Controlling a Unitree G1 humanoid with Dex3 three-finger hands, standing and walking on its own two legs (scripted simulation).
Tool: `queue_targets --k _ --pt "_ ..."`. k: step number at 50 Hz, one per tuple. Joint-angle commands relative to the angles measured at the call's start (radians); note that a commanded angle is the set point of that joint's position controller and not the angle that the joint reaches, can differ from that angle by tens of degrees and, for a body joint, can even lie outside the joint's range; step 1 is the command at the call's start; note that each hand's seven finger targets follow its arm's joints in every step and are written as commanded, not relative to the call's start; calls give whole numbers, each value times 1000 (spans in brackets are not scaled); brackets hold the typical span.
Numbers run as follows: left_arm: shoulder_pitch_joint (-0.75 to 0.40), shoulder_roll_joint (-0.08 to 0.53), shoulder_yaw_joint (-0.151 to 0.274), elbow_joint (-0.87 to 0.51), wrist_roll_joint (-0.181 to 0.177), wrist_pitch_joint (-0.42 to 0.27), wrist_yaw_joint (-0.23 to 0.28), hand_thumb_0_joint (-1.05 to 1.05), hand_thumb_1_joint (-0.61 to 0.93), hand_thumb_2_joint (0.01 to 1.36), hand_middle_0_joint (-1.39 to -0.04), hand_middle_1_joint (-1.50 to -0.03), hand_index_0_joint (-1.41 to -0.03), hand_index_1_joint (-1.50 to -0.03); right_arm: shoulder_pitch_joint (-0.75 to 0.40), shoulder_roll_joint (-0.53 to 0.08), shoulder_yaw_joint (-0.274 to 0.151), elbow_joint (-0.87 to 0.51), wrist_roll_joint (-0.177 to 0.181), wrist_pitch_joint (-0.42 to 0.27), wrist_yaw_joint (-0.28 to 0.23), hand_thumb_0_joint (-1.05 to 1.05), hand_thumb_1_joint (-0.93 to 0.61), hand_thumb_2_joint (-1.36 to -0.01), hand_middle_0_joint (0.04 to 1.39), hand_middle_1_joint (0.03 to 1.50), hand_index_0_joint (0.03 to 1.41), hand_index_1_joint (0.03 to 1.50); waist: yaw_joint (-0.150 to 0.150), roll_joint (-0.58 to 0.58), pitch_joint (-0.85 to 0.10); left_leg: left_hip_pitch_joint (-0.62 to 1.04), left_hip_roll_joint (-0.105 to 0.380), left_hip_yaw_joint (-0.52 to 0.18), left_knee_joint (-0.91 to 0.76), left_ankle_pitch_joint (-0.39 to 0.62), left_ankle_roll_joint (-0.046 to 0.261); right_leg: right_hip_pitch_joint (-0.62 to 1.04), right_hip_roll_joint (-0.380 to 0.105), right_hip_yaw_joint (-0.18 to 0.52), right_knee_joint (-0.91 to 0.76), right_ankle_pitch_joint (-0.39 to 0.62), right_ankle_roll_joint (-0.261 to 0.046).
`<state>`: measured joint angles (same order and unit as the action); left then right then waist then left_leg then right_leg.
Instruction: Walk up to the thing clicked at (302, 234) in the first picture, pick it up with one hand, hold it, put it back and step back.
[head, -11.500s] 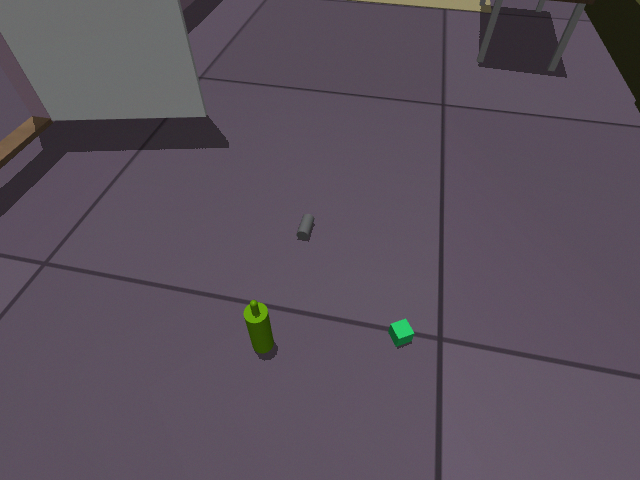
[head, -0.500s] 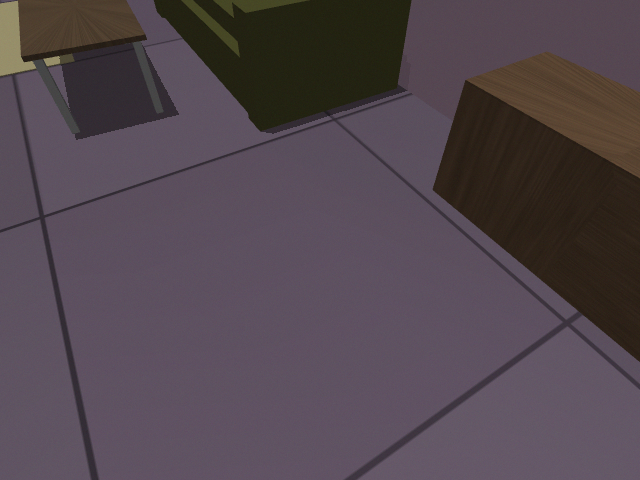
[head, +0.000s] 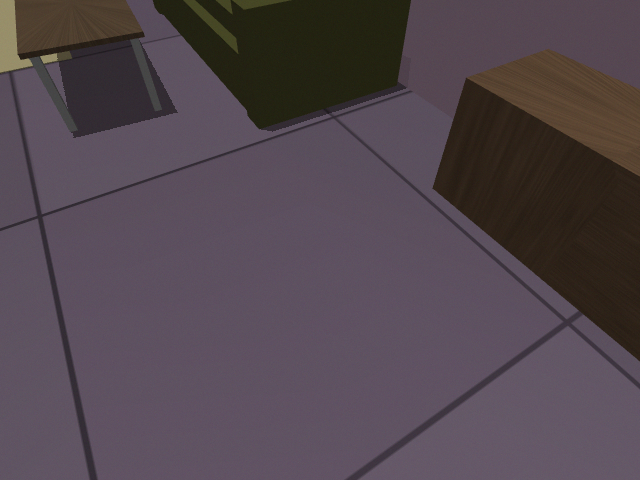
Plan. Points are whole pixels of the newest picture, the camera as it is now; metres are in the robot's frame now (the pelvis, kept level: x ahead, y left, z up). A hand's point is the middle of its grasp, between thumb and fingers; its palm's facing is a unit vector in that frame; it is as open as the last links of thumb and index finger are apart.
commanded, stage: stand
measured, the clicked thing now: out of the picture -0.02 +1.14 -0.76
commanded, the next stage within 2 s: walk up in 0.76 s
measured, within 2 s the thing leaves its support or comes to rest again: neither
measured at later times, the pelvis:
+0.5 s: pelvis +0.00 +0.00 +0.00, yaw +0 degrees
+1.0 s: pelvis +0.03 -0.03 -0.01, yaw -1 degrees
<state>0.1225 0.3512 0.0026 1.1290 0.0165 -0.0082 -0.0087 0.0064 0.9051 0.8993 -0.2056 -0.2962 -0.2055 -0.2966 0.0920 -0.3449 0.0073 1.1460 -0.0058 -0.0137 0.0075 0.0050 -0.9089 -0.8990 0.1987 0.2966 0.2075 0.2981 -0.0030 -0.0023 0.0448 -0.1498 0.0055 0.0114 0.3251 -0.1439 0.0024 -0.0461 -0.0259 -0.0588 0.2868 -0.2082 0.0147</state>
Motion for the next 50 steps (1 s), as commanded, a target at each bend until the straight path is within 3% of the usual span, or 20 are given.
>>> queue_targets --k 1,5,18,26,31,35,37,38,39,40,41,42,43,45,47,48,50 --pt "-29 209 39 -56 -4 -19 18 0 900 900 -200 -300 -200 -300 -42 -216 -34 -59 -3 -18 -18 0 -900 -900 200 300 200 300 3 5 -83 72 132 -109 -33 189 21 -28 -128 94 -48 135 -26" --pt "-23 210 38 -58 -5 -20 18 0 900 900 -200 -300 -200 -300 -45 -215 -34 -62 -3 -21 -19 0 -900 -900 200 300 200 300 8 11 -87 76 136 -110 -28 232 22 -24 -126 89 -35 164 -22" --pt "-21 208 38 -58 -1 -20 16 0 900 900 -200 -300 -200 -300 -43 -221 -38 -62 -1 -15 -17 0 -900 -900 200 300 200 300 2 6 -55 49 125 -114 -53 92 23 -43 -125 96 -63 63 -27" --pt "-25 213 40 -63 -5 -18 16 0 900 900 -200 -300 -200 -300 -35 -218 -35 -59 -3 -21 -19 0 -900 -900 200 300 200 300 5 15 -75 61 131 -116 -45 179 19 -27 -126 97 -44 107 -27" --pt "-15 209 34 -61 -3 -19 18 0 900 900 -200 -300 -200 -300 -36 -220 -36 -58 -2 -18 -18 0 -900 -900 200 300 200 300 4 -1 -67 61 130 -115 -39 171 21 -42 -123 93 -50 99 -27" --pt "-16 207 35 -61 -1 -18 17 0 900 900 -200 -300 -200 -300 -37 -225 -39 -59 -2 -16 -17 0 -900 -900 200 300 200 300 2 10 -55 43 122 -116 -47 93 20 -44 -126 97 -59 63 -28" --pt "-24 216 36 -66 -4 -20 17 0 900 900 -200 -300 -200 -300 -31 -217 -36 -60 -4 -17 -16 0 -900 -900 200 300 200 300 1 3 -73 55 127 -114 -42 156 20 -35 -129 98 -48 98 -29" --pt "25 310 101 -111 13 -33 -12 0 900 900 -200 -300 -200 -300 55 -313 -108 -96 -16 -30 11 0 -900 -900 200 300 200 300 -1 6 -164 73 88 -138 10 -422 92 -35 -67 59 66 -361 -74" --pt "8 296 103 -111 23 -33 -21 0 900 900 -200 -300 -200 -300 63 -327 -121 -91 -26 -32 20 0 -900 -900 200 300 200 300 -7 50 -85 8 125 -202 -20 -575 112 -150 -71 67 140 -464 -86" --pt "-30 272 103 -128 25 -31 -27 0 900 900 -200 -300 -200 -300 64 -336 -126 -94 -27 -29 24 0 -900 -900 200 300 200 300 -19 99 -9 -9 154 -254 -83 -659 133 -264 -39 21 207 -461 -71" --pt "-56 248 100 -149 25 -27 -36 0 900 900 -200 -300 -200 -300 61 -343 -134 -109 -26 -29 27 0 -900 -900 200 300 200 300 -33 160 53 1 220 -339 -152 -674 173 -364 -4 -24 346 -350 -52" --pt "-61 247 107 -167 23 -26 -39 0 900 900 -200 -300 -200 -300 73 -353 -147 -127 -30 -34 28 0 -900 -900 200 300 200 300 -45 168 96 8 308 -444 -196 -625 230 -444 -13 8 477 -293 -43" --pt "-66 249 110 -179 21 -27 -41 0 900 900 -200 -300 -200 -300 77 -354 -157 -140 -33 -44 25 0 -900 -900 200 300 200 300 -45 132 101 73 345 -478 -194 -517 263 -512 -59 74 485 -292 -50" --pt "-69 262 114 -189 21 -38 -51 0 900 900 -200 -300 -200 -300 127 -342 -158 -147 -29 -53 25 0 -900 -900 200 300 200 300 -52 100 11 159 320 -451 -185 -541 253 -522 -69 104 488 -326 -56" --pt "0 266 120 -189 16 -33 -65 0 900 900 -200 -300 -200 -300 60 -352 -167 -188 -33 -52 31 0 -900 -900 200 300 200 300 -15 163 -2 75 299 -379 -198 -558 232 -429 -76 82 449 -314 -44" --pt "38 267 124 -185 13 -34 -68 0 900 900 -200 -300 -200 -300 12 -351 -167 -206 -34 -50 35 0 -900 -900 200 300 200 300 7 189 -3 16 277 -329 -187 -517 219 -356 -67 61 410 -276 -41" --pt "170 258 137 -146 10 -38 -63 0 900 900 -200 -300 -200 -300 -81 -327 -165 -242 -38 -41 42 0 -900 -900 200 300 200 300 93 178 -38 -121 192 -175 -86 -424 166 -102 -43 4 258 -129 -48"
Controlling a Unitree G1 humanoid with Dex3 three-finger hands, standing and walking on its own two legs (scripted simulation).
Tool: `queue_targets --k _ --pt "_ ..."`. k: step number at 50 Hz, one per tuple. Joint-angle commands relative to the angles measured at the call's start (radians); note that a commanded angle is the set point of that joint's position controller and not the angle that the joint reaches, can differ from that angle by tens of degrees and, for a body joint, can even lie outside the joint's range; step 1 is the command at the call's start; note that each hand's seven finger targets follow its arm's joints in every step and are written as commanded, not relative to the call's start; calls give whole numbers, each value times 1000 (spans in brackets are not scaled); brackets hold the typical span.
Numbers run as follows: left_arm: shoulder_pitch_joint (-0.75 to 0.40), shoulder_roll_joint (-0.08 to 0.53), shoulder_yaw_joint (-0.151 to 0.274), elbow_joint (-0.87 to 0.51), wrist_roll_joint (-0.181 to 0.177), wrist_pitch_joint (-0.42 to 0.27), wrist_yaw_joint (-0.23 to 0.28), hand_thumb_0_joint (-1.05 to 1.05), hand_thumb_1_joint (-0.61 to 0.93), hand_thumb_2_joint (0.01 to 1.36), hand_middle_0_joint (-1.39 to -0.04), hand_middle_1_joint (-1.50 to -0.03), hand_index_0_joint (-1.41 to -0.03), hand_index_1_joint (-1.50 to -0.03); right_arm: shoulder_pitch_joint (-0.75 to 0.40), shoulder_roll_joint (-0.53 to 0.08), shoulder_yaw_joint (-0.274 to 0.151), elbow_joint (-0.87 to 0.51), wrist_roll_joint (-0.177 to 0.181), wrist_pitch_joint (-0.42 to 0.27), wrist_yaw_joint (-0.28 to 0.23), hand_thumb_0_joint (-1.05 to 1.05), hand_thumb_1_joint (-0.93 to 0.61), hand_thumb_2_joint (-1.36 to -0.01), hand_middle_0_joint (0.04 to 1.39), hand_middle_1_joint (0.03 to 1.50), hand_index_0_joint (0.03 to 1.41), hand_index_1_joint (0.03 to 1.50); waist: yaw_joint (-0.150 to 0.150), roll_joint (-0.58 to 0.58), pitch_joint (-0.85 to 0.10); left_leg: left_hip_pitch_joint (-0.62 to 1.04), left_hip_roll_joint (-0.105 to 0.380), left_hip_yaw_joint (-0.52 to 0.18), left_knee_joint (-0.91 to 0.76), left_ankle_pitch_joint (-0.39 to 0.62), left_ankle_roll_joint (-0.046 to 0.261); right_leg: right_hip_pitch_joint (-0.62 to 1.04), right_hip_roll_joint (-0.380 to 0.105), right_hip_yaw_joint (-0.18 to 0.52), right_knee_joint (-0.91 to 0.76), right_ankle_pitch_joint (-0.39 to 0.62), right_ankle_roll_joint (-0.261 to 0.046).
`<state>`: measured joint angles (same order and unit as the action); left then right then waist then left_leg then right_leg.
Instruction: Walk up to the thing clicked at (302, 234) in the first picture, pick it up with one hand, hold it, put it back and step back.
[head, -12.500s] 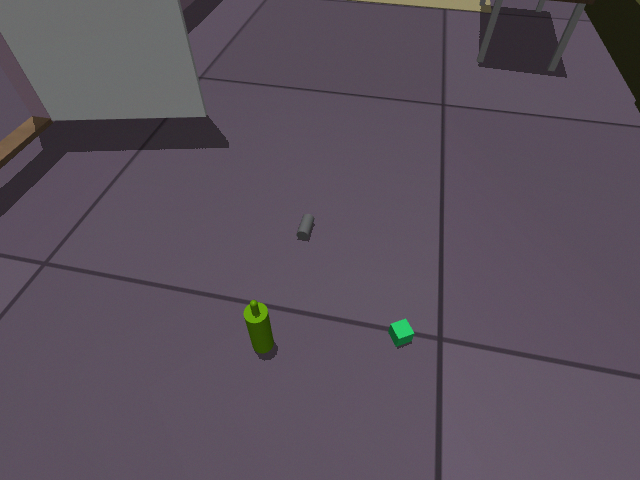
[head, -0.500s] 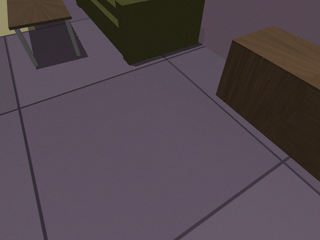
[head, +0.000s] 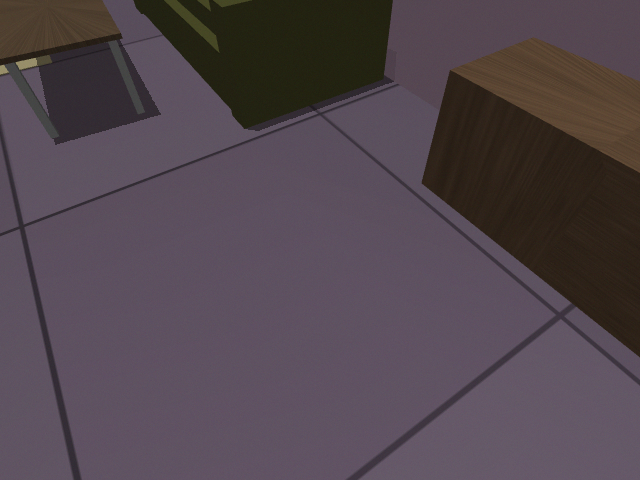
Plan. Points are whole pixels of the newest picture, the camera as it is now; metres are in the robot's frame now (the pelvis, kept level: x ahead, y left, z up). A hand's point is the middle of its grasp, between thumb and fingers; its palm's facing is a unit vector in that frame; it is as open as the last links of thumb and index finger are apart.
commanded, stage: walk up
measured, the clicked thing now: out of the picture -0.06 +1.17 -0.75
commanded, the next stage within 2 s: none
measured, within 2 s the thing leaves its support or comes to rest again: neither
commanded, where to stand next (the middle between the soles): +0.86 +0.04 m, yaw +0 degrees
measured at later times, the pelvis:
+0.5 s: pelvis +0.21 -0.03 -0.02, yaw +5 degrees
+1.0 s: pelvis +0.46 -0.05 -0.03, yaw +3 degrees
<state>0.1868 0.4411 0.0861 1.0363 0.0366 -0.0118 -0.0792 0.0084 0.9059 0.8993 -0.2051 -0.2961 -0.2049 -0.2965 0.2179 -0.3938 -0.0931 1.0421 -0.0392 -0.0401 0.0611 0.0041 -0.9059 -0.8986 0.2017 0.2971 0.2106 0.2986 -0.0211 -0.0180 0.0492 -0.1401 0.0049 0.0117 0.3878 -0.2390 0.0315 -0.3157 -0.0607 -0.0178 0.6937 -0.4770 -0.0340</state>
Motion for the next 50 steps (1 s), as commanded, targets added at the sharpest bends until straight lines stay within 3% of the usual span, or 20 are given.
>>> queue_targets --k 1,2,3,4,5,10,21,23,25,27,28,30,32,37,41,45,47,48,49,50 --pt "194 171 62 -18 -8 -40 14 0 900 900 -200 -300 -200 -300 -228 -245 -58 -149 -8 -7 -11 0 -900 -900 200 300 200 300 157 107 -66 -239 129 -90 -17 -355 102 334 35 -98 -222 239 11" --pt "347 204 82 30 -5 -45 29 0 900 900 -200 -300 -200 -300 -249 -196 -44 -161 -14 -1 -14 0 -900 -900 200 300 200 300 236 -43 -104 -417 62 -15 219 -394 63 551 39 -82 -251 221 11" --pt "431 289 105 36 10 -48 45 0 900 900 -200 -300 -200 -300 -222 -117 -16 -176 -9 2 -16 0 -900 -900 200 300 200 300 272 -324 -60 -663 -81 48 561 -476 19 614 -126 215 -404 -73 -5" --pt "283 317 100 -44 19 -53 55 0 900 900 -200 -300 -200 -300 -181 -126 -14 -183 6 13 -22 0 -900 -900 200 300 200 300 196 -245 2 -707 -96 -116 711 -355 -23 438 -330 553 -577 -388 -46" --pt "129 327 92 -101 12 -54 57 0 900 900 -200 -300 -200 -300 -127 -207 -32 -163 13 13 -22 0 -900 -900 200 300 200 300 114 -145 50 -606 -36 -178 716 -252 -19 275 -402 650 -668 -490 -100" --pt "14 226 54 -146 -24 -92 55 0 900 900 -200 -300 -200 -300 28 -224 -27 -72 31 -3 3 0 -900 -900 200 300 200 300 8 -57 103 -457 42 -162 624 16 -28 203 -195 178 -586 3 -88" --pt "192 237 50 -161 -24 -87 60 0 900 900 -200 -300 -200 -300 -230 -169 -16 -229 8 -1 28 0 -900 -900 200 300 200 300 116 -76 77 -338 44 50 182 109 1 352 -200 -20 -452 614 -95" --pt "190 239 44 -165 -33 -82 68 0 900 900 -200 -300 -200 -300 -176 -168 -22 -223 5 -3 20 0 -900 -900 200 300 200 300 86 -48 52 -260 8 99 149 83 27 368 -190 -40 -337 810 -97" --pt "184 212 30 -193 -43 -71 74 0 900 900 -200 -300 -200 -300 109 -225 -54 -171 -15 -16 5 0 -900 -900 200 300 200 300 -60 52 -135 153 -15 67 84 62 105 210 -105 -116 94 812 -69" --pt "268 138 11 -214 -69 -64 77 0 900 900 -200 -300 -200 -300 264 -366 -106 -186 -8 -25 -19 0 -900 -900 200 300 200 300 -109 295 -337 618 413 -715 -3 63 298 -315 196 -6 517 -64 11" --pt "214 218 15 -212 -64 -60 92 0 900 900 -200 -300 -200 -300 221 -366 -113 -195 27 -25 -28 0 -900 -900 200 300 200 300 -104 217 -339 572 464 -733 -15 107 356 -334 86 135 629 -90 -27" --pt "153 188 -6 -217 -63 -73 79 0 900 900 -200 -300 -200 -300 100 -275 -68 -224 47 -25 -40 0 -900 -900 200 300 200 300 -54 71 -164 272 334 -328 -35 323 230 -257 22 191 569 43 -31" --pt "220 151 1 -200 -72 -64 62 0 900 900 -200 -300 -200 -300 38 -227 -39 -236 50 -32 -44 0 -900 -900 200 300 200 300 7 110 -50 91 259 -147 -68 442 157 -178 13 148 481 133 -19" --pt "181 127 8 -229 -46 -51 31 0 900 900 -200 -300 -200 -300 10 -225 -31 -275 34 -60 -35 0 -900 -900 200 300 200 300 27 154 72 -36 223 -13 -113 441 188 -180 -16 59 234 223 28" --pt "96 125 19 -254 -33 -61 11 0 900 900 -200 -300 -200 -300 3 -248 -39 -291 27 -63 -24 0 -900 -900 200 300 200 300 10 195 72 -71 213 10 -93 292 166 -68 -45 -3 -30 372 21" --pt "198 162 46 -200 -26 -64 15 0 900 900 -200 -300 -200 -300 -30 -261 -41 -313 34 -48 -23 0 -900 -900 200 300 200 300 84 117 7 -210 218 -30 24 -20 141 182 0 -43 -66 395 0" --pt "351 246 85 -168 -22 -82 36 0 900 900 -200 -300 -200 -300 70 -179 -11 -308 30 -45 -21 0 -900 -900 200 300 200 300 156 -143 -121 -285 98 56 477 49 85 428 -18 57 -167 174 -27" --pt "389 324 104 -188 -16 -92 51 0 900 900 -200 -300 -200 -300 146 -117 11 -312 34 -40 -18 0 -900 -900 200 300 200 300 147 -346 -141 -415 -38 70 737 -265 36 469 -255 444 -321 70 -87" --pt "340 342 92 -211 -31 -95 51 0 900 900 -200 -300 -200 -300 157 -197 -6 -299 38 -29 -25 0 -900 -900 200 300 200 300 115 -231 -121 -475 -40 -10 845 -297 6 447 -374 717 -431 72 -186" --pt "267 341 88 -231 -41 -92 55 0 900 900 -200 -300 -200 -300 121 -244 -15 -283 31 -26 -35 0 -900 -900 200 300 200 300 104 -191 -88 -491 6 -49 893 -281 5 371 -394 769 -446 80 -255"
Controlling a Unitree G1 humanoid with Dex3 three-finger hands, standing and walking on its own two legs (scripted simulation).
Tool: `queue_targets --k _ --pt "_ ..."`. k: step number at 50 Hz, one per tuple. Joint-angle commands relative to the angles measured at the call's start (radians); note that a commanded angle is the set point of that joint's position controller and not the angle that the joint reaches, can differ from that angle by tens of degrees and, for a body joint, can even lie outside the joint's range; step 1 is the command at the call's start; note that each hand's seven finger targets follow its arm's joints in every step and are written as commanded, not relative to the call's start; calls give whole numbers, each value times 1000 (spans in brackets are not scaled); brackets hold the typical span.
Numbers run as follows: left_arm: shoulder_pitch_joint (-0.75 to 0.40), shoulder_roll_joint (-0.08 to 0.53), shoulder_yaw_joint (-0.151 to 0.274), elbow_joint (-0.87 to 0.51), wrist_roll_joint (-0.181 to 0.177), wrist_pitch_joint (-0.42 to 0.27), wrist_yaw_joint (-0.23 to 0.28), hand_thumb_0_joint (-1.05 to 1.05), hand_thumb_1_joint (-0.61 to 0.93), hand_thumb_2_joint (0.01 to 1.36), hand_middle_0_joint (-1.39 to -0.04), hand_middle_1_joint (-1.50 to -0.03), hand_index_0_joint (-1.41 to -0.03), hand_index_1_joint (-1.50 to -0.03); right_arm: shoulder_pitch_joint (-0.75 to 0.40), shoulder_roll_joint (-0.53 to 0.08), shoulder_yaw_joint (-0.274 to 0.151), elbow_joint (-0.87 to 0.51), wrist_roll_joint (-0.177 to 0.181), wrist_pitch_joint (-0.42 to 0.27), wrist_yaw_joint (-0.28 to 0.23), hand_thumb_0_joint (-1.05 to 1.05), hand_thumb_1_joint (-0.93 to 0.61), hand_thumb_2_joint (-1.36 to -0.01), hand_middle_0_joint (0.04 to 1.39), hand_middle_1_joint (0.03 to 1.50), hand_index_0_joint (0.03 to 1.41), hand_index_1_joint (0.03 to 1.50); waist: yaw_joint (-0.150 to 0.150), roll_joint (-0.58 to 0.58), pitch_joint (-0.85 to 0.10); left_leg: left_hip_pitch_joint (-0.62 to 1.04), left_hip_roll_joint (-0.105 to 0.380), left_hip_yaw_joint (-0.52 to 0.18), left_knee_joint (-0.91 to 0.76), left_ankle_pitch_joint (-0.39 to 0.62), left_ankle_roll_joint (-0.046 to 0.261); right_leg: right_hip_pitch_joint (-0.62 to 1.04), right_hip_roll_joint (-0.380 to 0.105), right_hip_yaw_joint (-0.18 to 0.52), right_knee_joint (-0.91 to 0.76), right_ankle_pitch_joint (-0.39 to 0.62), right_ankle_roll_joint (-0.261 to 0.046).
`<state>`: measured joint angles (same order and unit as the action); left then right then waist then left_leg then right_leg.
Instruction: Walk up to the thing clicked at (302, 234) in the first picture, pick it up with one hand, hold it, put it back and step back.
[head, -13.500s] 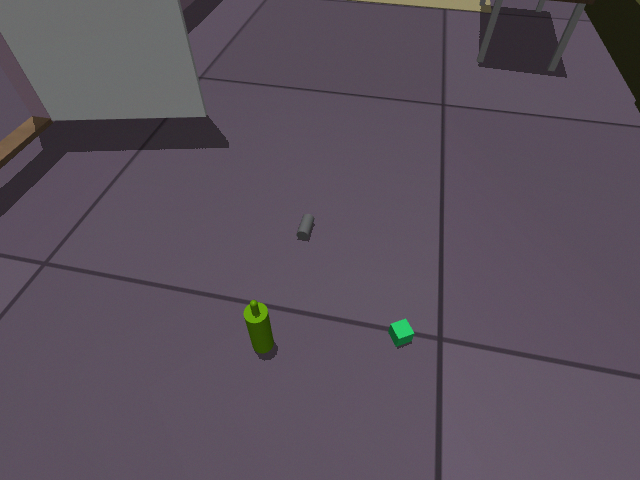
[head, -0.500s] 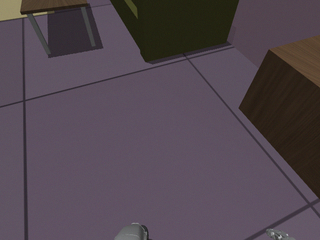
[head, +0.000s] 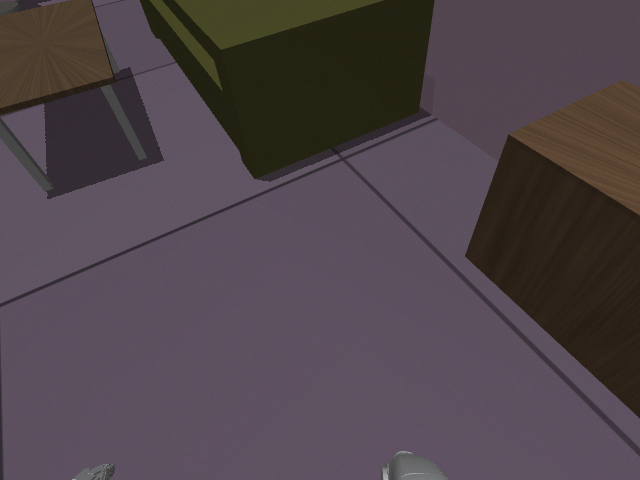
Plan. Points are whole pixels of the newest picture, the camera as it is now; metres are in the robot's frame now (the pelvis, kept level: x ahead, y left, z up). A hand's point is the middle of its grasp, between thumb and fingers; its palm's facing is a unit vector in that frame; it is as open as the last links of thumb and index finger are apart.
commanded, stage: walk up
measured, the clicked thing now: out of the picture -0.45 +1.25 -0.72
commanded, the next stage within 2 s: none
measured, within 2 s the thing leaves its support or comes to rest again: neither
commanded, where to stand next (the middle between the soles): +0.40 +0.06 m, yaw -3 degrees
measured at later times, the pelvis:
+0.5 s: pelvis +0.17 +0.05 +0.01, yaw -1 degrees
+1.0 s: pelvis +0.30 +0.03 +0.02, yaw -3 degrees
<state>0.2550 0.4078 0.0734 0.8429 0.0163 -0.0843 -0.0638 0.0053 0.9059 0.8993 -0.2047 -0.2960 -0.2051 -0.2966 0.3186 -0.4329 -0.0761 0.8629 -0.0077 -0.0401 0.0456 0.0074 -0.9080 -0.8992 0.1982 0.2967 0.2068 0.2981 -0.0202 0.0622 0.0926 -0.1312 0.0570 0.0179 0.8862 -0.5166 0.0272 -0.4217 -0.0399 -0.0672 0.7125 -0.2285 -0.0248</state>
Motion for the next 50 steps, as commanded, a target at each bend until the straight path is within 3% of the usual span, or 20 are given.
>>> queue_targets --k 1,3,6,12,16,20,21,22,23,24,27,29,34,37,41,42,43,44,45,50 --pt "165 338 92 -50 -28 -19 45 0 900 900 -200 -300 -200 -300 -37 -212 -35 -97 5 -26 -22 0 -900 -900 200 300 200 300 104 -198 -77 -497 -17 -103 418 39 10 386 -378 699 -472 -115 -261" --pt "101 289 73 -53 -27 -24 51 0 900 900 -200 -300 -200 -300 -5 -182 -32 -71 23 -18 -12 0 -900 -900 200 300 200 300 57 -189 -38 -432 17 -122 342 141 20 268 -282 434 -452 2 -183" --pt "87 248 57 -61 -22 -34 50 0 900 900 -200 -300 -200 -300 50 -164 -35 -49 8 0 7 0 -900 -900 200 300 200 300 25 -190 -47 -359 12 -83 216 230 5 217 -196 262 -447 70 -159" --pt "131 280 68 -75 -9 -38 45 0 900 900 -200 -300 -200 -300 -103 -150 -41 -103 -15 6 33 0 -900 -900 200 300 200 300 70 -176 5 -399 42 -38 -114 273 -35 216 -201 197 -484 -126 -182" --pt "132 295 65 -78 -9 -34 42 0 900 900 -200 -300 -200 -300 -134 -146 -44 -110 -17 -16 39 0 -900 -900 200 300 200 300 69 -194 -28 -266 34 0 -256 308 -21 192 -223 181 -411 -61 -178" --pt "108 266 43 -81 -4 -20 43 0 900 900 -200 -300 -200 -300 -6 -181 -65 -59 -21 -30 28 0 -900 -900 200 300 200 300 -21 -95 -68 16 -19 43 -324 276 6 33 -178 127 -212 -63 -131" --pt "128 227 28 -82 -3 -19 43 0 900 900 -200 -300 -200 -300 81 -215 -77 -37 -22 -35 18 0 -900 -900 200 300 200 300 -61 22 -110 119 -3 -11 -386 144 33 -10 -113 67 -8 1 -107" --pt "183 146 6 -89 -11 -16 41 0 900 900 -200 -300 -200 -300 138 -295 -96 -41 -36 -42 7 0 -900 -900 200 300 200 300 -71 261 -152 216 215 -370 -537 -37 106 -155 -4 -4 304 -98 -43" --pt "193 177 15 -68 -17 -7 50 0 900 900 -200 -300 -200 -300 110 -325 -95 -72 -15 -47 1 0 -900 -900 200 300 200 300 -51 209 -101 175 366 -674 -680 -125 189 -280 84 39 411 -296 -24" --pt "154 259 32 -55 -7 1 61 0 900 900 -200 -300 -200 -300 78 -328 -98 -70 8 -41 4 0 -900 -900 200 300 200 300 -46 136 -43 98 392 -681 -661 -126 249 -271 13 116 465 -321 -36" --pt "155 237 27 -23 -21 -5 49 0 900 900 -200 -300 -200 -300 -4 -224 -55 -97 7 -47 -9 0 -900 -900 200 300 200 300 3 50 15 -35 231 -292 -609 312 163 -171 -32 178 394 -161 -34" --pt "192 210 25 -10 -29 2 38 0 900 900 -200 -300 -200 -300 2 -212 -49 -92 10 -57 -11 0 -900 -900 200 300 200 300 17 107 -28 -21 177 -165 -577 503 145 -120 -34 131 336 -92 -14" --pt "82 194 25 -49 -16 7 25 0 900 900 -200 -300 -200 -300 9 -228 -52 -124 -2 -48 -13 0 -900 -900 200 300 200 300 -9 124 -9 -34 198 -109 -598 446 216 -98 -56 59 109 -71 24" --pt "55 193 31 -48 -12 0 24 0 900 900 -200 -300 -200 -300 -5 -233 -54 -140 -8 -37 -5 0 -900 -900 200 300 200 300 -11 116 3 -106 184 -94 -586 350 205 -6 -31 18 -3 -15 17" --pt "161 186 39 5 -5 -17 49 0 900 900 -200 -300 -200 -300 -42 -187 -33 -154 3 -15 -11 0 -900 -900 200 300 200 300 66 -12 -79 -190 144 -39 -326 444 136 291 25 5 -199 119 -2" --pt "202 222 51 14 -1 -23 59 0 900 900 -200 -300 -200 -300 -16 -137 -15 -155 12 -15 -13 0 -900 -900 200 300 200 300 93 -130 -132 -216 81 19 -158 425 97 387 4 51 -260 122 -20" --pt "234 300 74 7 6 -30 70 0 900 900 -200 -300 -200 -300 38 -76 6 -161 19 -17 -13 0 -900 -900 200 300 200 300 97 -339 -185 -334 -16 70 65 213 41 470 -204 365 -355 91 -70" --pt "182 327 68 -31 0 -29 73 0 900 900 -200 -300 -200 -300 86 -93 7 -137 12 1 -20 0 -900 -900 200 300 200 300 61 -295 -146 -429 -81 5 154 -23 9 442 -364 627 -422 51 -160" --pt "132 336 68 -40 -13 -19 71 0 900 900 -200 -300 -200 -300 87 -183 -20 -116 4 17 -32 0 -900 -900 200 300 200 300 60 -218 -129 -423 -36 -34 222 -92 14 386 -397 654 -404 -36 -254" --pt "62 254 36 -42 -13 -8 76 0 900 900 -200 -300 -200 -300 75 -166 -21 -47 9 29 -28 0 -900 -900 200 300 200 300 27 -215 -52 -372 0 -71 143 108 -6 199 -208 305 -403 3 -160"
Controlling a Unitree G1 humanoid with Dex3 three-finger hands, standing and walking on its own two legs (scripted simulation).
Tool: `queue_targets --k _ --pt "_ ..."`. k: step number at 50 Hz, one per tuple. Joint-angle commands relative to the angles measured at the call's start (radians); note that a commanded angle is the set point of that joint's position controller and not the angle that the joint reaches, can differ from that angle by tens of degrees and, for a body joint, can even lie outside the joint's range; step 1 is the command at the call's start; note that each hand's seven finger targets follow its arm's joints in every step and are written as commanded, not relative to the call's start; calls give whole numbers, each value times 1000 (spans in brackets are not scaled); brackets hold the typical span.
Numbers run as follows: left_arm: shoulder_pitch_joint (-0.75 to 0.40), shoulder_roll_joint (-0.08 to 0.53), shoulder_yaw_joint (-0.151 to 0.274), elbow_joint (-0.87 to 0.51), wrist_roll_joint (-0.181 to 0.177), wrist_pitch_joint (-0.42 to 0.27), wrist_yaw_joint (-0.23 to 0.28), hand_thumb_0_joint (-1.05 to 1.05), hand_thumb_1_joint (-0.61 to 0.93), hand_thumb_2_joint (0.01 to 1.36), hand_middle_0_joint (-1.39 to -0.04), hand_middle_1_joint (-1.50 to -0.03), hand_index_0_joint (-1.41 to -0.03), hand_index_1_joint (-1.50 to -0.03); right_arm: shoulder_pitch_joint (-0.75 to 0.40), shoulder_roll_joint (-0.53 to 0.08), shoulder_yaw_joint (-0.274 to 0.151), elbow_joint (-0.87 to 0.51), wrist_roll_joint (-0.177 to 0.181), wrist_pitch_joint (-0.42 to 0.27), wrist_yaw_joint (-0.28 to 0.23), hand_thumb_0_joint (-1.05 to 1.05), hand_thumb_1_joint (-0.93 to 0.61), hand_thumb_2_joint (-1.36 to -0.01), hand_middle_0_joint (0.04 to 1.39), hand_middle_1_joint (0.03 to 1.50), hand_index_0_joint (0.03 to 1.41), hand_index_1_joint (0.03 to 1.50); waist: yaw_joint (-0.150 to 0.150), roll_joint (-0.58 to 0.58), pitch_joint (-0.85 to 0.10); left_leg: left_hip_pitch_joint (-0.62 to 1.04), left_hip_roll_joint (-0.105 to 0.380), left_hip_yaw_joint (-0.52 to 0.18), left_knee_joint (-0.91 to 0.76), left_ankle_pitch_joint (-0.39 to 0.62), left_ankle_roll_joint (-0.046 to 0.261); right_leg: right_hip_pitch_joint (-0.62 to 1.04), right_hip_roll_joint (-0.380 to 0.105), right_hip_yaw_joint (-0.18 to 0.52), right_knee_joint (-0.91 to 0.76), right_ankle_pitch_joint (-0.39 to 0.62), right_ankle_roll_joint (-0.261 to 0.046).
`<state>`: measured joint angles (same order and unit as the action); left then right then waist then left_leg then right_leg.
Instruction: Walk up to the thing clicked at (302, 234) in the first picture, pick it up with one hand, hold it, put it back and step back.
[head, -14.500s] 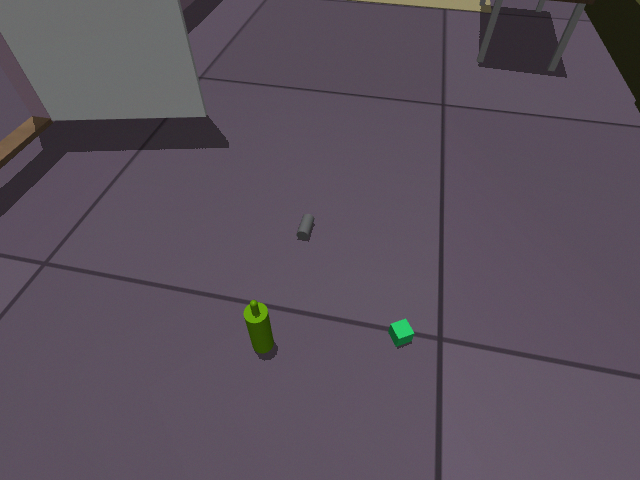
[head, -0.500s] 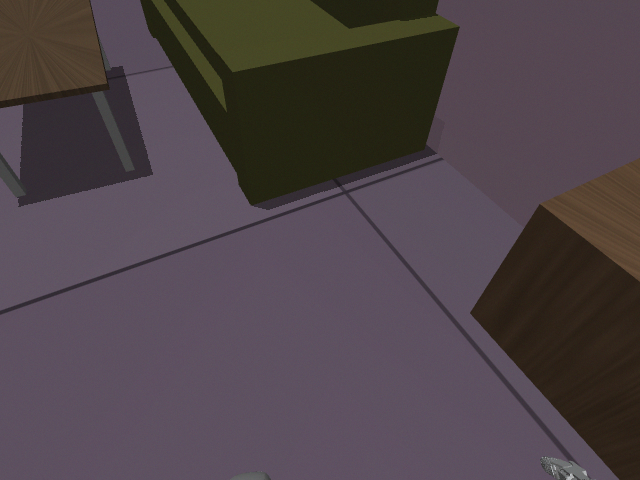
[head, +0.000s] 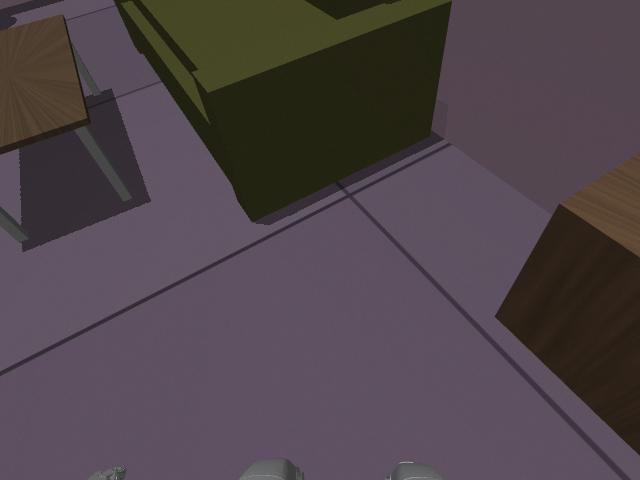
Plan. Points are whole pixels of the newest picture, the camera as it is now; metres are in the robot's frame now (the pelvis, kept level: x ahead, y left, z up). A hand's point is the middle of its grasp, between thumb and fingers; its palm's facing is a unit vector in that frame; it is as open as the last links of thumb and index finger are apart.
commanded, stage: walk up
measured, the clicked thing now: out of the picture -0.81 +1.17 -0.74
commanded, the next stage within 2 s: stand in 1.16 s
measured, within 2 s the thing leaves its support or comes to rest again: neither
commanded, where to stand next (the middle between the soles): +0.10 +0.03 m, yaw +0 degrees
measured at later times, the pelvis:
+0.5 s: pelvis +0.04 +0.04 +0.00, yaw +1 degrees
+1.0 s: pelvis +0.06 +0.03 +0.02, yaw +1 degrees
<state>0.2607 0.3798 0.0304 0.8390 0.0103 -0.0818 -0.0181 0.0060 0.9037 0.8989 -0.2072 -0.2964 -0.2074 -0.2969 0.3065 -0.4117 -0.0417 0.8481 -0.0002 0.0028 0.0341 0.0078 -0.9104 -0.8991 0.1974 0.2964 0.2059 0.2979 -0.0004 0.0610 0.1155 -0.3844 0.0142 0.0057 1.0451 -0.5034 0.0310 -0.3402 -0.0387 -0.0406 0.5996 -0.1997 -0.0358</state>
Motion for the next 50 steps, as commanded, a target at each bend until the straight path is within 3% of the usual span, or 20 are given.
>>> queue_targets --k 1,4,7,9,10,11,12,13,14,15,17,18,19,21,23,27,31,33,41,50 --pt "40 282 74 -47 1 -10 30 0 900 900 -200 -300 -200 -300 86 -179 -54 -25 -4 -12 -15 0 -900 -900 200 300 200 300 5 -219 -83 -86 39 -46 -35 105 -16 82 -195 239 -277 17 -156" --pt "0 255 69 -51 8 2 29 0 900 900 -200 -300 -200 -300 65 -153 -43 6 -5 -12 -16 0 -900 -900 200 300 200 300 5 -248 -103 -7 39 -9 -233 128 -40 52 -165 156 -247 41 -153" --pt "-22 264 67 -41 7 21 26 0 900 900 -200 -300 -200 -300 6 -148 -41 26 -5 -21 -23 0 -900 -900 200 300 200 300 22 -278 -115 78 22 24 -338 175 -47 3 -179 154 -181 62 -156" --pt "-74 255 60 -38 -6 40 22 0 900 900 -200 -300 -200 -300 35 -153 -45 59 -9 -31 -32 0 -900 -900 200 300 200 300 -13 -224 -132 215 8 41 -449 300 -32 -93 -184 148 -107 3 -127" --pt "-73 226 47 -34 -9 48 22 0 900 900 -200 -300 -200 -300 19 -164 -49 64 -14 -37 -36 0 -900 -900 200 300 200 300 -17 -183 -126 242 6 20 -502 305 -22 -122 -168 145 -67 -23 -99" --pt "-73 199 35 -25 -15 56 21 0 900 900 -200 -300 -200 -300 5 -192 -52 64 -22 -41 -39 0 -900 -900 200 300 200 300 -20 -107 -113 238 66 -72 -577 265 -6 -163 -137 136 -32 -100 -63" --pt "-52 154 23 -18 -24 63 19 0 900 900 -200 -300 -200 -300 -47 -234 -53 50 -30 -48 -42 0 -900 -900 200 300 200 300 12 37 -105 170 208 -298 -691 157 35 -159 -50 96 45 -216 -17" --pt "-12 175 26 18 -32 70 22 0 900 900 -200 -300 -200 -300 -146 -272 -48 27 -15 -51 -39 0 -900 -900 200 300 200 300 46 99 -87 5 310 -419 -778 -43 117 -30 10 36 111 -290 4" --pt "-10 221 42 60 -22 74 25 0 900 900 -200 -300 -200 -300 -202 -280 -50 31 -13 -44 -35 0 -900 -900 200 300 200 300 46 92 -48 -148 302 -386 -780 -137 146 104 -20 61 157 -278 1" --pt "-14 226 45 76 -15 70 20 0 900 900 -200 -300 -200 -300 -222 -249 -36 38 -15 -39 -35 0 -900 -900 200 300 200 300 53 70 -36 -185 247 -310 -763 -162 116 145 -18 63 104 -261 -2" --pt "-25 206 41 107 -17 64 13 0 900 900 -200 -300 -200 -300 -215 -209 -18 59 -14 -40 -34 0 -900 -900 200 300 200 300 47 105 -42 -102 159 -204 -726 -81 46 123 -14 53 -28 -141 -1" --pt "-32 208 39 116 -16 61 13 0 900 900 -200 -300 -200 -300 -212 -201 -15 66 -11 -43 -32 0 -900 -900 200 300 200 300 43 123 -71 -56 147 -186 -693 6 29 137 -19 55 -60 -85 -2" --pt "-44 204 35 129 -19 61 14 0 900 900 -200 -300 -200 -300 -214 -198 -13 81 -9 -43 -31 0 -900 -900 200 300 200 300 39 134 -94 -32 144 -184 -687 18 24 136 -17 59 -73 -90 -1" --pt "-63 202 27 151 -15 65 14 0 900 900 -200 -300 -200 -300 -226 -201 -12 91 -9 -35 -30 0 -900 -900 200 300 200 300 28 140 -99 -10 150 -194 -720 -88 28 123 -15 60 -95 -153 3" --pt "-80 202 25 170 -13 62 12 0 900 900 -200 -300 -200 -300 -243 -194 -9 100 -7 -33 -32 0 -900 -900 200 300 200 300 28 108 -100 14 151 -191 -725 -68 23 126 -31 75 -125 -142 6" --pt "-118 201 15 205 -16 51 12 0 900 900 -200 -300 -200 -300 -267 -176 -1 129 1 -37 -35 0 -900 -900 200 300 200 300 18 33 -98 98 127 -150 -676 144 6 104 -66 111 -188 -27 3" --pt "-148 202 9 230 -18 39 15 0 900 900 -200 -300 -200 -300 -263 -167 0 163 10 -41 -36 0 -900 -900 200 300 200 300 2 -39 -157 218 117 -109 -638 402 0 130 -94 116 -223 132 6" --pt "-162 200 7 235 -19 38 18 0 900 900 -200 -300 -200 -300 -263 -169 -3 179 10 -38 -37 0 -900 -900 200 300 200 300 -4 -59 -191 255 116 -94 -636 463 0 153 -103 108 -231 184 10" --pt "-204 190 9 270 -13 45 20 0 900 900 -200 -300 -200 -300 -310 -150 1 220 9 -28 -33 0 -900 -900 200 300 200 300 3 -117 -168 277 113 -86 -704 452 -10 176 -113 105 -297 133 25" --pt "-235 190 17 276 -8 54 20 0 900 900 -200 -300 -200 -300 -324 -150 5 254 1 -29 -32 0 -900 -900 200 300 200 300 8 -75 -152 256 112 -79 -756 411 -23 210 -109 100 -322 98 29"
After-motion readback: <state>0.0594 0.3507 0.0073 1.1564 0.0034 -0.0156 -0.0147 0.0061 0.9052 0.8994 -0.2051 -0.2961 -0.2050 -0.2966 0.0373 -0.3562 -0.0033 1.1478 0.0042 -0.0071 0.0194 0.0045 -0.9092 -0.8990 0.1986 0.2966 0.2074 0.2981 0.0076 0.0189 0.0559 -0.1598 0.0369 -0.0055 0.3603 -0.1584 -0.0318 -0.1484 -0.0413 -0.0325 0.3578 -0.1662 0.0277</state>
